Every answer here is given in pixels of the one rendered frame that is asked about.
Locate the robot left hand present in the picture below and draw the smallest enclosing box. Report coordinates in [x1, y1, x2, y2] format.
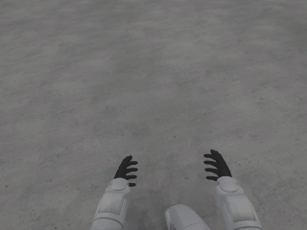
[114, 155, 138, 187]

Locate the right robot forearm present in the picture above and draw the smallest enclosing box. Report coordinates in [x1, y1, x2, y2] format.
[215, 176, 263, 230]

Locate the robot right hand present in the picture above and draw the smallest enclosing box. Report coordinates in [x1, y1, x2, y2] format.
[203, 149, 232, 181]

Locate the left robot forearm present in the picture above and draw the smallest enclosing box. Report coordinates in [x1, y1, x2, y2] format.
[90, 177, 130, 230]

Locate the robot right thigh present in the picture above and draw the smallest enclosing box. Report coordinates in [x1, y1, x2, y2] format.
[165, 204, 210, 230]

